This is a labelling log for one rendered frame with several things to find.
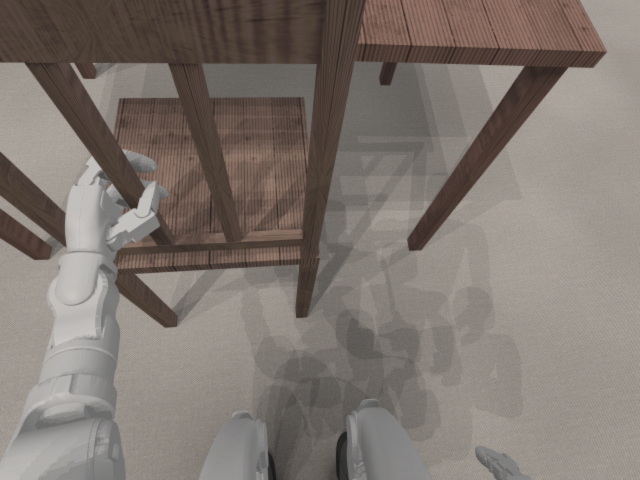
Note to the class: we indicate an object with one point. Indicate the left robot upper arm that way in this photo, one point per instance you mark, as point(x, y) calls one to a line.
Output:
point(83, 450)

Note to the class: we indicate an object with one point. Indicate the table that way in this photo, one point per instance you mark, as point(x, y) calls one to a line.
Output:
point(544, 36)

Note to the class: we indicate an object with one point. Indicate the left robot forearm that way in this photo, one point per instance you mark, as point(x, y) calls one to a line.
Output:
point(76, 381)

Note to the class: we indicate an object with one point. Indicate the left robot hand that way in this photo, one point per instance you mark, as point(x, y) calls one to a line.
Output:
point(91, 210)

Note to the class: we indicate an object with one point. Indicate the right robot hand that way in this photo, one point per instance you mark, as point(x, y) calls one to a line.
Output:
point(502, 466)

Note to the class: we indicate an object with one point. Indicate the right robot thigh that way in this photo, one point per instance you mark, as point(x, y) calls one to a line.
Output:
point(377, 439)

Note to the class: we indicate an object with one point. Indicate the chair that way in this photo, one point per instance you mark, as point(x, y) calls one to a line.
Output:
point(245, 188)

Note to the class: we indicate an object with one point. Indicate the robot right shin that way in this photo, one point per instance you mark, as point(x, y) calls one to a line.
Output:
point(358, 472)

